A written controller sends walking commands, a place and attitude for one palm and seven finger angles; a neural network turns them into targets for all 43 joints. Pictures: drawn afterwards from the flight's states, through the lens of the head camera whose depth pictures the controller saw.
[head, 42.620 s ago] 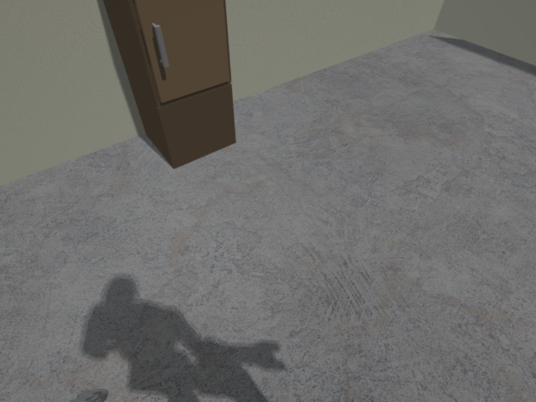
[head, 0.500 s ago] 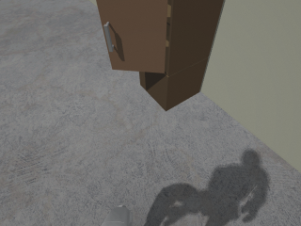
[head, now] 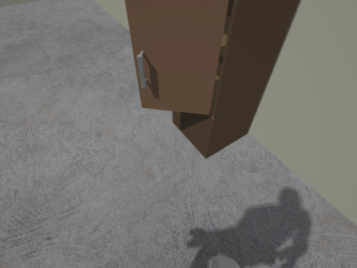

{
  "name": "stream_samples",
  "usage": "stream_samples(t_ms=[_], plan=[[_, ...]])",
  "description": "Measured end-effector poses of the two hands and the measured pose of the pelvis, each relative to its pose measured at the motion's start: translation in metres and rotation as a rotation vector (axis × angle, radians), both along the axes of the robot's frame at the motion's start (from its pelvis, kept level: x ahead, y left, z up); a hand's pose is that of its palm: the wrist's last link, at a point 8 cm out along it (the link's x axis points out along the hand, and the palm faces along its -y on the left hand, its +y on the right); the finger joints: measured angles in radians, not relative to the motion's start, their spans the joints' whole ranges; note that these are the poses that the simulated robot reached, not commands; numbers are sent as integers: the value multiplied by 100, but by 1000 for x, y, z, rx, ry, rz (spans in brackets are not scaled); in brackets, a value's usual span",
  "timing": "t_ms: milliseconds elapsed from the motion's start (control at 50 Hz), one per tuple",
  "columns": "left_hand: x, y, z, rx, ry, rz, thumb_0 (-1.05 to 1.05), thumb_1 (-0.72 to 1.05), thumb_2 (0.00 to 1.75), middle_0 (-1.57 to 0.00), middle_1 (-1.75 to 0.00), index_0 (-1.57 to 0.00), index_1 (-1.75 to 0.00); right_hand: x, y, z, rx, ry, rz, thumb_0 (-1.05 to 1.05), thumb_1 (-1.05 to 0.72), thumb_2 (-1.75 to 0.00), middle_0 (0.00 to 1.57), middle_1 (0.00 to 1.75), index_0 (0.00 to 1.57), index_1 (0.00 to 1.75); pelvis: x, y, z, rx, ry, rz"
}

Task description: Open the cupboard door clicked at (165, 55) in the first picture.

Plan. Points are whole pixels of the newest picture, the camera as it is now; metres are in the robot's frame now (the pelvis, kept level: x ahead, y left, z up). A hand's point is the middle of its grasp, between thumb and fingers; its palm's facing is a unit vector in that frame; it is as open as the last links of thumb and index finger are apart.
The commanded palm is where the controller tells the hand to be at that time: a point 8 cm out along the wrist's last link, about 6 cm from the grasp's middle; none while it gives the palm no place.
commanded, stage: take the last steps up to it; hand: left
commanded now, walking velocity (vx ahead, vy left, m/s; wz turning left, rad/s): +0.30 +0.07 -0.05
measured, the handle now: (142, 70) +0.91 +0.23 -0.09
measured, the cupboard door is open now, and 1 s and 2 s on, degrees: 48 48 48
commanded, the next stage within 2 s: come to a stop and stand still in 0.60 s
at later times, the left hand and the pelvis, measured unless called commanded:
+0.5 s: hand (117, 252) +0.18 +0.18 -0.16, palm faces +0.07 -0.98 -0.21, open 7.2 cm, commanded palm none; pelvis +0.19 -0.01 +0.01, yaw +0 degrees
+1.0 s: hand (116, 182) +0.39 +0.23 -0.18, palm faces +0.00 -0.97 -0.25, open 7.3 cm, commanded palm none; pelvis +0.32 +0.03 -0.01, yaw -2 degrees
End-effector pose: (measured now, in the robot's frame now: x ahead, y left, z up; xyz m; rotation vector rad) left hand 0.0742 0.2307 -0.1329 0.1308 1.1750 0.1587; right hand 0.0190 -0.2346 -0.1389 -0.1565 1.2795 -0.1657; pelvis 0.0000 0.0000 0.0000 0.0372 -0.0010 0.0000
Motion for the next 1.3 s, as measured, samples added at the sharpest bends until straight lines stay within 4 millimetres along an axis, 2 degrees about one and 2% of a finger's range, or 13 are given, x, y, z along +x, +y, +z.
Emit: stream_samples(t_ms=[160, 200, 240, 320, 400, 540, 620, 680, 800, 880, 980, 1120, 1300], plan=[[126, -23, 5, 20, -102, -122, 0, 91, 90, -20, -30, -20, -30, -28, 5, -20, 59, 221, -110, 0, -91, -90, 20, 30, 20, 30, 70, -12, -12, 7, -6, -31], [146, -30, 1, 23, -123, -130, 0, 91, 90, -20, -30, -20, -30, -27, 4, -25, 77, 278, -126, 1, -91, -90, 20, 30, 20, 30, 87, -18, -18, -8, -12, -28], [153, -35, 1, 19, -126, -114, 0, 91, 90, -20, -30, -20, -30, -17, 2, -24, 88, 309, -129, 1, -91, -90, 20, 30, 20, 30, 100, -23, -16, -11, -20, -18], [138, -36, 2, 15, -34, -49, -1, 92, 90, -20, -30, -20, -30, 35, -5, -14, 80, 269, -115, 1, -91, -90, 20, 30, 20, 30, 126, -25, -4, -18, -13, -16], [122, -17, 5, 45, 59, 10, -2, 96, 90, -20, -30, -21, -30, 104, -7, -5, 70, 168, -81, 1, -91, -90, 20, 30, 20, 30, 154, -24, 5, -20, 5, -8], [96, -3, -6, -13, 246, 81, -1, 94, 90, -20, -30, -20, -30, 227, 2, 3, 20, 25, 16, 1, -93, -90, 20, 30, 20, 30, 207, 2, 4, -31, 7, 3], [96, 10, -25, -60, 339, 116, 0, 92, 90, -20, -30, -20, -30, 294, 18, 1, -26, -69, 69, 1, -92, -90, 20, 30, 20, 30, 243, 26, -11, -52, 1, 1], [114, 21, -34, -67, 378, 98, 0, 92, 90, -20, -30, -20, -30, 323, 32, 2, -48, -117, 72, 1, -92, -90, 20, 30, 20, 30, 261, 38, -16, -37, -3, -11], [202, 37, -24, -46, 255, 43, 0, 91, 90, -20, -30, -20, -30, 333, 57, 5, -30, -83, 30, 0, -92, -90, 20, 30, 20, 30, 290, 49, -4, -25, 5, -28], [256, 45, -19, -3, 174, 9, 1, 94, 90, -20, -30, -20, -30, 331, 54, 2, -30, -22, -2, 0, -95, -90, 20, 30, 20, 30, 304, 49, -3, -25, 2, -29], [301, 50, -14, 51, 109, -25, 1, 94, 90, -20, -30, -20, -30, 324, 44, -12, -7, 43, -51, 0, -93, -90, 20, 30, 20, 30, 318, 38, -9, -15, -4, -37], [325, 39, -3, 92, 63, -55, 0, 92, 90, -20, -30, -20, -30, 317, 22, -19, 9, 102, -97, 1, -91, -90, 20, 30, 20, 30, 321, 25, -8, -16, 4, -32], [310, 35, -8, 28, 69, -35, 0, 91, 90, -20, -30, -20, -30, 324, 27, -2, -19, 76, -58, 1, -91, -90, 20, 30, 20, 30, 312, 36, -1, -18, 11, -22]])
